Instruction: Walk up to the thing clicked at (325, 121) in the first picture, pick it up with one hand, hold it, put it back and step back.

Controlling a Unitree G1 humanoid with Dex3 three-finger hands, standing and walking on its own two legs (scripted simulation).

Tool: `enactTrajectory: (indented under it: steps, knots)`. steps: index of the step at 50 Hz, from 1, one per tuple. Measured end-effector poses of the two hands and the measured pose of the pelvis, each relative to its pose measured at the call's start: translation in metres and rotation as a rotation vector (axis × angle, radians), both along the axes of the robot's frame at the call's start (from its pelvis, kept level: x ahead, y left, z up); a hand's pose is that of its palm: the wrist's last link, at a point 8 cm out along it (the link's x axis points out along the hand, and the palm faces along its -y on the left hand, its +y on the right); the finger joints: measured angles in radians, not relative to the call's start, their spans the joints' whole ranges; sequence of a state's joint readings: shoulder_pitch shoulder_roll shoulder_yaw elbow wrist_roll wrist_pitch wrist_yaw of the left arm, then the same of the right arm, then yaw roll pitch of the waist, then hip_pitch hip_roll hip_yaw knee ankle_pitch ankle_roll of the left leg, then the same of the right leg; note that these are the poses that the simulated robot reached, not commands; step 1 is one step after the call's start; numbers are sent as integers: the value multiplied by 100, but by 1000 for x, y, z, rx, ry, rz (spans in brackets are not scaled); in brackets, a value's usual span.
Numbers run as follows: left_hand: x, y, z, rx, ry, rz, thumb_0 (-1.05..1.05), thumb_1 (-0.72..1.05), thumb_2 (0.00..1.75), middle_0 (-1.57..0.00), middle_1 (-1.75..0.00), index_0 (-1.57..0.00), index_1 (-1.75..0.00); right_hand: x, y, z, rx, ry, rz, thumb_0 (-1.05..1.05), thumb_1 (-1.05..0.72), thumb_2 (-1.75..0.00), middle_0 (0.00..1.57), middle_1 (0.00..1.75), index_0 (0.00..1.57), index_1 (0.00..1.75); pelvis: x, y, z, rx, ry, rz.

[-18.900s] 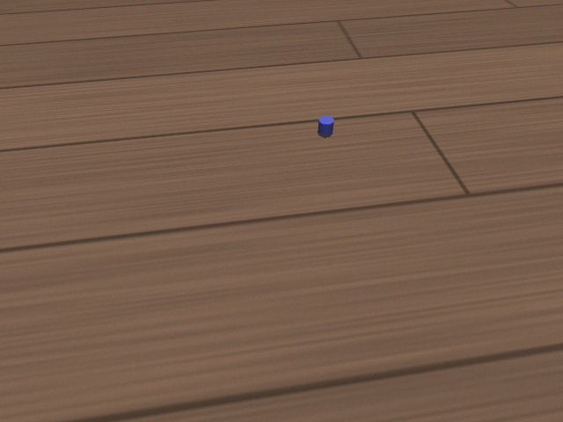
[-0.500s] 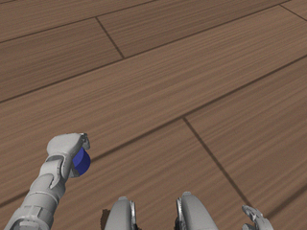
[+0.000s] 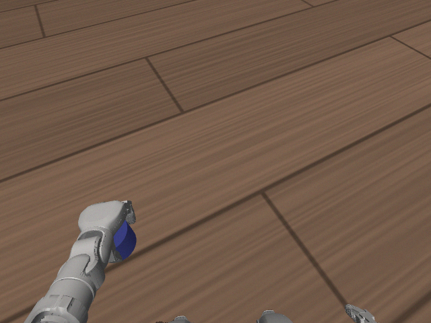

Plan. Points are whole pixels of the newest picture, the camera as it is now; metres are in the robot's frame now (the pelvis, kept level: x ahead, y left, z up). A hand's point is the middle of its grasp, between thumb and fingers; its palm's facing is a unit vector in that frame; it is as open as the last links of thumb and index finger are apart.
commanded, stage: hold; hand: left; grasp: from above
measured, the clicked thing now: (112, 237) +0.33 +0.24 -0.11
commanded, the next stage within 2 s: crouch in 1.96 s
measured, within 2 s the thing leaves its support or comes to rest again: neither
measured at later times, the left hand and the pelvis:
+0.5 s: hand (108, 228) +0.32 +0.22 -0.04, palm faces -0.45 -0.07 -0.89, open 10.2 cm; pelvis +0.01 +0.00 +0.02, yaw +0 degrees
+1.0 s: hand (108, 232) +0.30 +0.21 -0.01, palm faces -0.44 -0.07 -0.89, open 10.2 cm; pelvis +0.01 -0.01 +0.03, yaw -1 degrees
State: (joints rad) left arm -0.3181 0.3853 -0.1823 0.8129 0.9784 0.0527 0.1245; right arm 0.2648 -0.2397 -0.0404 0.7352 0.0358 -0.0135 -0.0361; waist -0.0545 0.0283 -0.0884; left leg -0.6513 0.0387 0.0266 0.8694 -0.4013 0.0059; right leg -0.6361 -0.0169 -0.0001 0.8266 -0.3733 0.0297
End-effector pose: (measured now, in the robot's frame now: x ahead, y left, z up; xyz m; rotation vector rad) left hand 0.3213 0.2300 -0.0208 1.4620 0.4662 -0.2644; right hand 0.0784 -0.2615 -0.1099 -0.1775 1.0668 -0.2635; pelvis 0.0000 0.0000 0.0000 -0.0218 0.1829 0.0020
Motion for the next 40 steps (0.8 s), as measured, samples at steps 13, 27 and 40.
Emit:
enactTrajectory:
  steps: [13, 27, 40]
  knots:
    - [2, -4, 23, 4, -6, -51, -1, -17, 75, -44, -87, -65, -85, 21, -1, 17, 3, -33, 11, 1, -91, -90, 21, 30, 20, 30, 10, 0, 15, 7, -42, -3]
    - [0, -7, 45, 3, 2, -66, -1, -17, 76, -43, -87, -65, -86, 33, -4, 27, 19, -71, 12, 1, -91, -90, 21, 30, 20, 30, 12, -2, 24, 13, -80, -10]
    - [-8, -14, 56, 5, -10, -72, 0, -18, 78, -43, -88, -65, -87, 41, -5, 32, 32, -90, 28, 1, -91, -90, 21, 30, 20, 30, 8, -7, 29, 20, -109, -9]
